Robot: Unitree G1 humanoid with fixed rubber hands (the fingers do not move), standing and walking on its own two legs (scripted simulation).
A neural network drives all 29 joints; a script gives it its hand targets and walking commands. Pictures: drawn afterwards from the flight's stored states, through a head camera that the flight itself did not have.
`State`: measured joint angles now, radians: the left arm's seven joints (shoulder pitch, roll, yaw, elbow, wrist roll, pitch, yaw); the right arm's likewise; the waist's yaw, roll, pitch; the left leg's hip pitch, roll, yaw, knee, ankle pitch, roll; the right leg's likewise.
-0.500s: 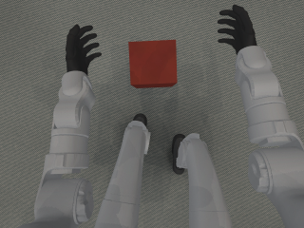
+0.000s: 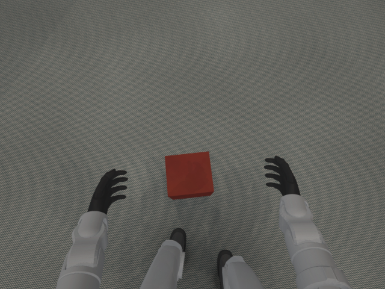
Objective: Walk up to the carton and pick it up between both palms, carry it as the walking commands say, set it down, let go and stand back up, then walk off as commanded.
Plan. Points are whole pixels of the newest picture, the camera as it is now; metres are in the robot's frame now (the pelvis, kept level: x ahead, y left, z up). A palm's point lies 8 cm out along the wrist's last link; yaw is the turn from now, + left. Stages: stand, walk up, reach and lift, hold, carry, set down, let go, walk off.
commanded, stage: let go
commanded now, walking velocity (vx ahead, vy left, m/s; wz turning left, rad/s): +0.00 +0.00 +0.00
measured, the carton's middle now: (189, 177) +0.41 +0.08 -0.62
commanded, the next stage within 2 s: stand in 0.88 s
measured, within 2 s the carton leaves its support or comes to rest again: neither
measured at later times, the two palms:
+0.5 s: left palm (86, 264) +0.17 +0.21 -0.04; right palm (359, 260) +0.21 -0.24 -0.04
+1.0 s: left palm (74, 266) +0.16 +0.24 -0.04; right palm (368, 275) +0.19 -0.26 -0.05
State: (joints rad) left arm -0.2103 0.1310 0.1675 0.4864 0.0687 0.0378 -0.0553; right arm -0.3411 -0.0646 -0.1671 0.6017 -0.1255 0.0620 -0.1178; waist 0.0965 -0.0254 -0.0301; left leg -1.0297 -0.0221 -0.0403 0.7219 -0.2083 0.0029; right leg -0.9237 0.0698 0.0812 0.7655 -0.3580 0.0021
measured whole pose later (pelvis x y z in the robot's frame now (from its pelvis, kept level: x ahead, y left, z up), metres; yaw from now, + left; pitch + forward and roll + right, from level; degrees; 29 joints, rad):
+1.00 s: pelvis +0.06 -0.02 +0.03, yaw +4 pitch +2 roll +1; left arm 0.31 0.25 0.02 0.57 0.05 0.00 0.03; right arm 0.32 -0.22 -0.03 0.64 -0.03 -0.01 -0.01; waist 0.01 -0.04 -0.12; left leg -0.30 -0.06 -0.10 0.57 -0.29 -0.01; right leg -0.15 0.03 0.03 0.56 -0.43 -0.04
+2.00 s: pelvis +0.07 -0.01 +0.03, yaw +10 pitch +0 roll +0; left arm 0.52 0.17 -0.01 1.01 0.02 0.01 0.06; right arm 0.39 -0.15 0.03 1.05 -0.01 0.01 -0.05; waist 0.02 -0.04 -0.07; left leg -0.29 -0.11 -0.19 0.62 -0.32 0.02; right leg -0.07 0.00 -0.07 0.52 -0.46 -0.02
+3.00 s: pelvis +0.04 -0.03 +0.04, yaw +10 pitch -3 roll +0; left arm 0.45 0.12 -0.01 1.14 0.03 0.00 0.06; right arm 0.33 -0.10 0.04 1.17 0.00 0.02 -0.07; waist 0.03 -0.04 0.01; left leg -0.25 -0.08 -0.21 0.56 -0.25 -0.03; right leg -0.05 0.03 -0.08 0.50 -0.40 -0.06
